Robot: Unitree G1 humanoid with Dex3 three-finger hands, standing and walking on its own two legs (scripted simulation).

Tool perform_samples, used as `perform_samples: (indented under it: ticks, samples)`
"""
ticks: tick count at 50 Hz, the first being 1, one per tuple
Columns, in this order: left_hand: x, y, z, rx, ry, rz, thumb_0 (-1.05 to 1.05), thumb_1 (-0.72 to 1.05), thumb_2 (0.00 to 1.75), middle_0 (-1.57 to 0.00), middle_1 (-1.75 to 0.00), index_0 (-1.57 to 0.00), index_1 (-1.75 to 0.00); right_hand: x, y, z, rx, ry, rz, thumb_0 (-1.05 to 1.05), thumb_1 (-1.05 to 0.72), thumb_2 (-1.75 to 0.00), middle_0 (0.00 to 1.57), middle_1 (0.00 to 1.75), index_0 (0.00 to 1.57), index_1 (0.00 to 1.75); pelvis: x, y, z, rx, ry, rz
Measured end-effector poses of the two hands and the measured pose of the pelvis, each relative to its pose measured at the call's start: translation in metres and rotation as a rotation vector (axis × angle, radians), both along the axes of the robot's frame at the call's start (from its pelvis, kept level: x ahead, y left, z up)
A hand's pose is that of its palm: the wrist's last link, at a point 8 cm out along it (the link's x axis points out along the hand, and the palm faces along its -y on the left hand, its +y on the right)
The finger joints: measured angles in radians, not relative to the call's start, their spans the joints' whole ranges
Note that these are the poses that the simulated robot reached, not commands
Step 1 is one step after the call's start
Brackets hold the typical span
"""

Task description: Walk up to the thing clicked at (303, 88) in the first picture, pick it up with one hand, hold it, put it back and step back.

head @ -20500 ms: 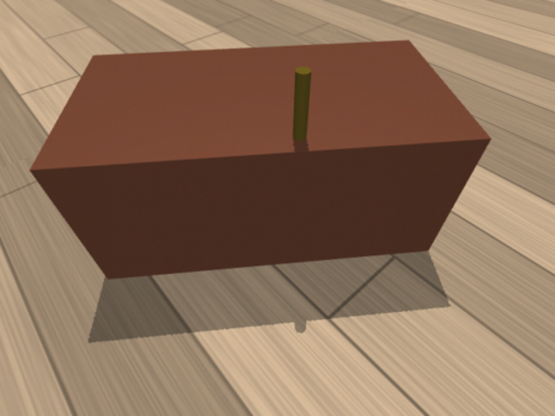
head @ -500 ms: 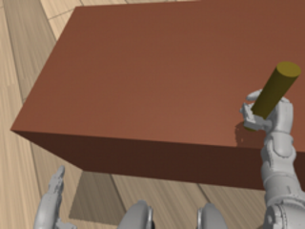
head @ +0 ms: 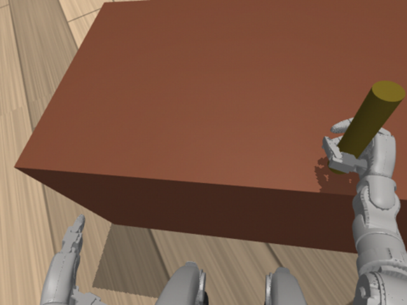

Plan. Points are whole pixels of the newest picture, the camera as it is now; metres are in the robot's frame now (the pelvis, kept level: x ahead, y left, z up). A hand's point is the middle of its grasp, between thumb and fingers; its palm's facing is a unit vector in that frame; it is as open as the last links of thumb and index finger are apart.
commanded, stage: open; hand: right
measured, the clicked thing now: (358, 135) +0.43 -0.22 +0.04
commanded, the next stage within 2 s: withdraw in 0.42 s
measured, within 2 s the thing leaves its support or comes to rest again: neither
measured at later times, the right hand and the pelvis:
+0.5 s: hand (345, 141) +0.43 -0.20 +0.01, palm faces +0.20 +0.98 +0.02, open 10.7 cm; pelvis +0.00 +0.00 +0.00, yaw +0 degrees
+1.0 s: hand out of the picture +0.45 -0.31 +0.12, palm faces +0.30 +0.94 -0.14, open 15.3 cm; pelvis +0.01 -0.01 +0.03, yaw -1 degrees
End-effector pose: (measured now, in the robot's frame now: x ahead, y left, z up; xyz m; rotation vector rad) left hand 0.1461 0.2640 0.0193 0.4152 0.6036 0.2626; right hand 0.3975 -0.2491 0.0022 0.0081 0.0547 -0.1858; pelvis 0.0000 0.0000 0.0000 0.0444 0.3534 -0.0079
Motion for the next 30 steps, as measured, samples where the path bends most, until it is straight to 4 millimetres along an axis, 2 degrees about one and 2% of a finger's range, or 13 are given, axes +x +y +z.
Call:
perform_samples:
  ticks: [11,21,30]
  samples:
    - [-0.006,-0.002,-0.001,-0.005,0.003,0.005,-0.01,-0.51,0.04,-0.06,-0.05,-0.07,-0.05,0.006,-0.004,0.014,-0.006,-0.044,-0.007,0.01,-0.04,-0.67,1.07,0.88,1.06,0.88,-0.003,-0.002,-0.001,0.003,-0.001,-0.002]
    - [-0.007,-0.006,0.0,-0.012,0.002,-0.001,-0.01,-0.52,0.05,-0.06,-0.05,-0.07,-0.05,0.006,-0.004,0.01,0.005,-0.022,-0.004,0.0,0.17,-0.43,0.93,0.67,0.92,0.68,-0.002,-0.005,-0.001,0.001,0.005,0.001]
    - [-0.003,-0.005,0.002,-0.001,0.0,0.002,-0.01,-0.52,0.05,-0.06,-0.05,-0.06,-0.05,0.007,-0.006,0.011,-0.005,-0.035,-0.009,0.0,0.29,-0.32,0.72,0.53,0.72,0.53,-0.001,-0.005,-0.002,0.003,0.004,0.001]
